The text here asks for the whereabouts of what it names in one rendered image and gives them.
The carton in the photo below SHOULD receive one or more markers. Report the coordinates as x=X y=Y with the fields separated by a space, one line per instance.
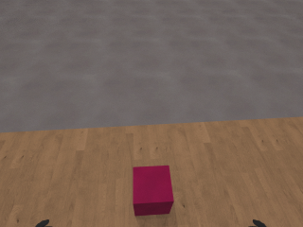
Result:
x=152 y=190

